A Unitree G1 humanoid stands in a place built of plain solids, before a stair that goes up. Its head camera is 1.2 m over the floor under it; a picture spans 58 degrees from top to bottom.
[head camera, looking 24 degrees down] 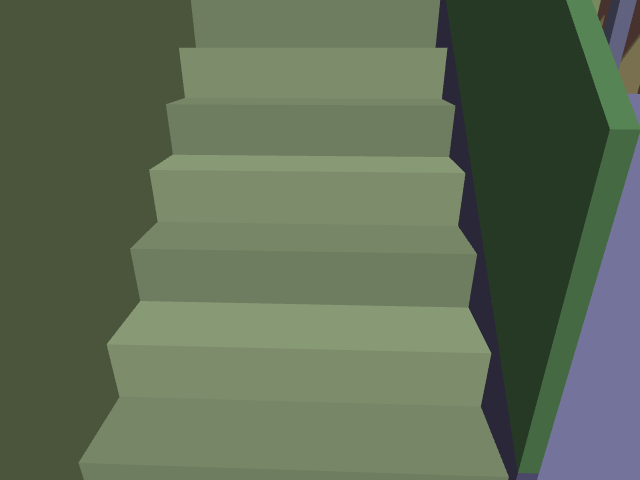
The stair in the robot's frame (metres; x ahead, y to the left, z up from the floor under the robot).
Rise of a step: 0.20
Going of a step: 0.24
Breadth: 1.12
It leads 2 degrees to the right of straight ahead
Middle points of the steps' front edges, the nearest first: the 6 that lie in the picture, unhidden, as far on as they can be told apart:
0.78 0.08 0.20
1.02 0.07 0.40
1.26 0.06 0.60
1.50 0.05 0.80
1.74 0.04 1.00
1.97 0.03 1.20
